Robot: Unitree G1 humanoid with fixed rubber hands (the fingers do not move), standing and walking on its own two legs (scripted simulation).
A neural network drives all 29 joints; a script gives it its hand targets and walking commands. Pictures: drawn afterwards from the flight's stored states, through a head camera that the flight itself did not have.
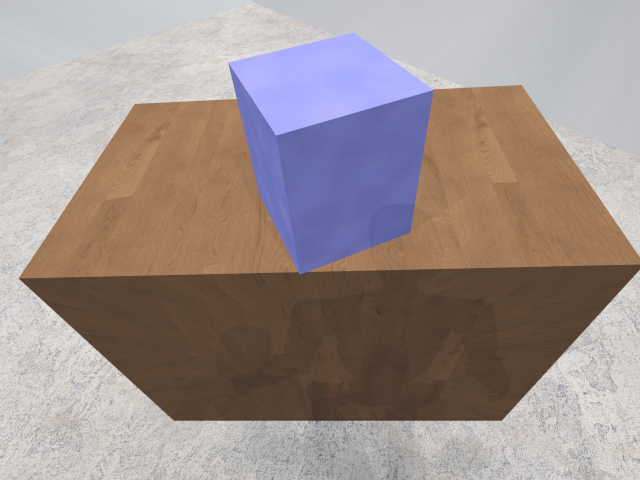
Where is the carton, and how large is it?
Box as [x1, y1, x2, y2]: [228, 33, 433, 274]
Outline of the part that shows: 355,33 350,33 228,62 260,196 300,274 405,234 410,230 433,90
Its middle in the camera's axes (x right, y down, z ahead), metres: +0.01 -0.14 +0.60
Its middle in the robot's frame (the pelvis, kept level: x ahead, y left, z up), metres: +0.56 +0.01 +0.12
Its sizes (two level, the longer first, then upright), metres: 0.210 0.200 0.250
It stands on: a pedestal, 0.74 m high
